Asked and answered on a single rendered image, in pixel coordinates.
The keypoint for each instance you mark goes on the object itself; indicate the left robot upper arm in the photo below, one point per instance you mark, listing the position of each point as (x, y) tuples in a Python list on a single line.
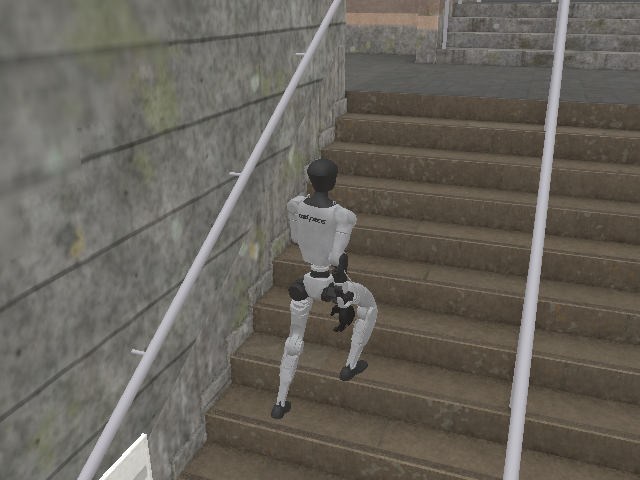
[(292, 206)]

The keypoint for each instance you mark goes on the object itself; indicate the robot foot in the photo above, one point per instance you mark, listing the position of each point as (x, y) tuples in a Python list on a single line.
[(278, 411), (346, 373)]

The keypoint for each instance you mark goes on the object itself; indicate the right robot hand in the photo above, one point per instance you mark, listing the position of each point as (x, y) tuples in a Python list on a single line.
[(346, 316)]

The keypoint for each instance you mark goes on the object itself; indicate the right robot forearm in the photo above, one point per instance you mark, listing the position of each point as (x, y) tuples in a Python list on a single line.
[(340, 282)]

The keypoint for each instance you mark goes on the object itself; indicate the left robot foot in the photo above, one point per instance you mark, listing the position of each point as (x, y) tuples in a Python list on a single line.
[(278, 411)]

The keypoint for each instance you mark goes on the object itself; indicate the right robot foot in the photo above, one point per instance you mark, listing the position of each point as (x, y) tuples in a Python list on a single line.
[(346, 373)]

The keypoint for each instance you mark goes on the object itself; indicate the right robot upper arm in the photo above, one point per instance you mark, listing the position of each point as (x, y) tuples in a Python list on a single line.
[(346, 220)]

